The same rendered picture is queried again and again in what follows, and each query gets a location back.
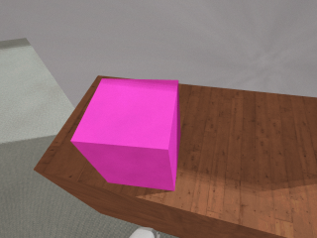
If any pedestal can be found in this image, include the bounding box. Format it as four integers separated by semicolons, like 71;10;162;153
34;75;317;238

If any left robot thigh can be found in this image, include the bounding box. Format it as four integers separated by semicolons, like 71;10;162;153
129;227;160;238

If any carton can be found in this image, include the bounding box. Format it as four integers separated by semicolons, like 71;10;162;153
70;78;181;191

